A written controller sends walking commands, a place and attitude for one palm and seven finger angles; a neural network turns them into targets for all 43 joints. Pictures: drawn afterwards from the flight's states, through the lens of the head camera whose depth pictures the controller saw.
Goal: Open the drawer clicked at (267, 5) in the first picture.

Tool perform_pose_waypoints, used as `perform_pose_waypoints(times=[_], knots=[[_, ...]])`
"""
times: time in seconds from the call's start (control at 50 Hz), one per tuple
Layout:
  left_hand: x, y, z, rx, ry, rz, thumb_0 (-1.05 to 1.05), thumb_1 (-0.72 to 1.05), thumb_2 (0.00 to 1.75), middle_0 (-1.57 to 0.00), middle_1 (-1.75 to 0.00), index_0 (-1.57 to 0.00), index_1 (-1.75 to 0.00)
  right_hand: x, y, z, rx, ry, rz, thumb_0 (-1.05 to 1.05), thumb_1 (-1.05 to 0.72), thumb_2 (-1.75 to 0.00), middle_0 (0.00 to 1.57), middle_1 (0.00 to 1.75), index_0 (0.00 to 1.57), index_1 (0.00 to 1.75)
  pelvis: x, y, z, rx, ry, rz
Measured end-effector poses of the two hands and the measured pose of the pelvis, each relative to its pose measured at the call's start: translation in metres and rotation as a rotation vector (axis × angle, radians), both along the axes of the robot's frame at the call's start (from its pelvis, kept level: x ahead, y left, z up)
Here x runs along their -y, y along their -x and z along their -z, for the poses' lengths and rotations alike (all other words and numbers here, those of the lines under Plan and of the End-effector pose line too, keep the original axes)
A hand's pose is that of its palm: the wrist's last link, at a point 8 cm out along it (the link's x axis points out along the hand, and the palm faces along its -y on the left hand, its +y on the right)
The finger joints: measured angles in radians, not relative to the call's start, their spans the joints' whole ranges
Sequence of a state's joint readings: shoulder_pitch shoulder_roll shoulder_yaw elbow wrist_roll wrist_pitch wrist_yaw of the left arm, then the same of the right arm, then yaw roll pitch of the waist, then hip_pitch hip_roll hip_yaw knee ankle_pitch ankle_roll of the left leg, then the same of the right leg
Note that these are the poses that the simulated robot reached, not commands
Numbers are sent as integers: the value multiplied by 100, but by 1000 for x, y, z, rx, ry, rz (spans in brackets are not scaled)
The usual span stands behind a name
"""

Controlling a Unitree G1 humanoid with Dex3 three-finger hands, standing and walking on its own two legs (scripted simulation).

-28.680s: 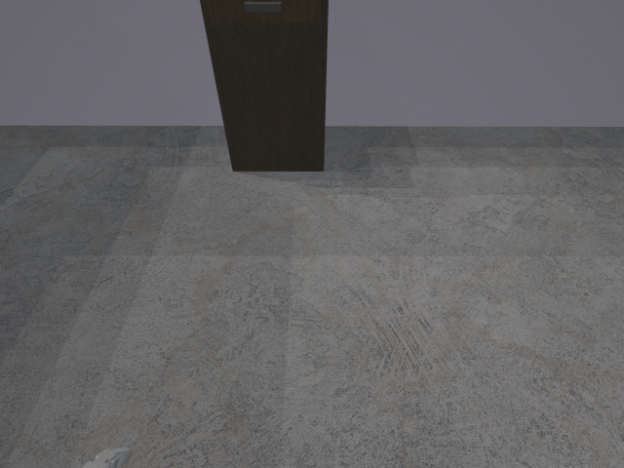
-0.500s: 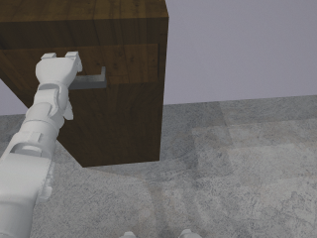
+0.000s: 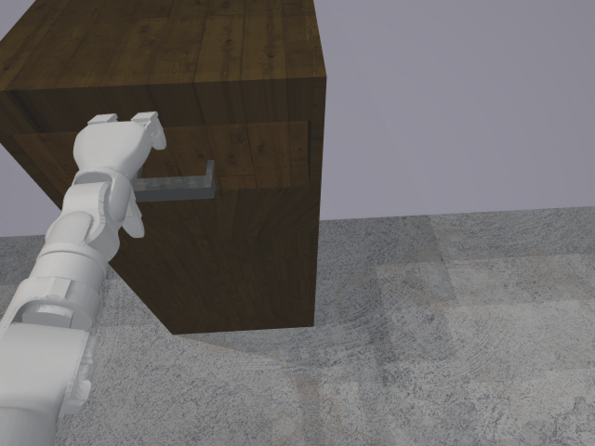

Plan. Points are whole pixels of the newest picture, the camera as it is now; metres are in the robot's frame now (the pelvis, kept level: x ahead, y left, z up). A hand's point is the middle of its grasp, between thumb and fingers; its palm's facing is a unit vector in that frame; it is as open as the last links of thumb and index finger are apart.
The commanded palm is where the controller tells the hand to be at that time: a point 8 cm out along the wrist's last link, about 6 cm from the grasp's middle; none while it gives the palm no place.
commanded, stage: lift the fingers back up to retry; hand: left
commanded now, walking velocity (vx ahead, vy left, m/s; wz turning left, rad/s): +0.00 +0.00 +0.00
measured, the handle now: (172, 178) +0.51 +0.20 +0.05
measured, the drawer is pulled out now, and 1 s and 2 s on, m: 0.00 0.00 0.00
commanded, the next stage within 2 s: re-aim the fingers above the handle in 0.16 s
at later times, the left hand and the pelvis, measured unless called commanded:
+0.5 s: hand (131, 173) +0.46 +0.23 +0.11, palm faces +0.02 -0.02 -1.00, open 13.9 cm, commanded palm +0.44 +0.24 +0.17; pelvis -0.01 +0.00 +0.00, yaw +1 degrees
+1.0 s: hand (144, 175) +0.46 +0.22 +0.10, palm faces -0.02 -0.03 -1.00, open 13.8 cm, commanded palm +0.44 +0.22 +0.16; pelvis -0.02 +0.00 +0.00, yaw -1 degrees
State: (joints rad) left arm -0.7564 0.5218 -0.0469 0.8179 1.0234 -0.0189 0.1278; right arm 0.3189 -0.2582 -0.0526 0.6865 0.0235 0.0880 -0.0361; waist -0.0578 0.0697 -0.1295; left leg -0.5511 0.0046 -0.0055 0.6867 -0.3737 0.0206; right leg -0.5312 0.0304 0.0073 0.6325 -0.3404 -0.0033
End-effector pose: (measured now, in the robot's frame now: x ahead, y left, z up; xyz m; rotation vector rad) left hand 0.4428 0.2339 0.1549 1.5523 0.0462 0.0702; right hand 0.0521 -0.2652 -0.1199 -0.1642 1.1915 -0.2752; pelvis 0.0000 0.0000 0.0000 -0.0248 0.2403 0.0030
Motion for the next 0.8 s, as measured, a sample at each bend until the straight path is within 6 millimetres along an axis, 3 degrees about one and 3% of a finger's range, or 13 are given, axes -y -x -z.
perform_pose_waypoints(times=[0.12,0.3,0.42,0.54,0.8], knots=[[-3,2,-18,-8,-2,-45,0,-49,30,-34,-121,-38,-122,-1,-20,-3,37,-18,-25,1,-90,-90,20,30,20,30,2,-1,-3,24,-6,-2],[-7,11,-4,-112,4,-2,0,-49,30,-32,-120,-33,-120,5,-29,-10,57,13,-38,1,-90,-90,20,30,20,30,6,2,-5,37,-10,-3],[3,12,-2,-46,8,83,0,-49,30,-32,-120,-32,-120,8,-19,-9,27,32,-46,1,-90,-90,20,30,20,30,4,7,-2,25,-6,-13],[0,2,-8,16,1,41,0,-49,30,-35,-122,-34,-122,4,0,-3,-12,15,-23,1,-90,-90,20,30,20,30,1,10,0,4,-5,-5],[9,1,-10,-58,-7,-17,0,-49,30,-34,-121,-35,-123,-7,34,0,-36,-22,34,1,-90,-90,20,30,20,30,-1,15,-3,27,-9,11]])
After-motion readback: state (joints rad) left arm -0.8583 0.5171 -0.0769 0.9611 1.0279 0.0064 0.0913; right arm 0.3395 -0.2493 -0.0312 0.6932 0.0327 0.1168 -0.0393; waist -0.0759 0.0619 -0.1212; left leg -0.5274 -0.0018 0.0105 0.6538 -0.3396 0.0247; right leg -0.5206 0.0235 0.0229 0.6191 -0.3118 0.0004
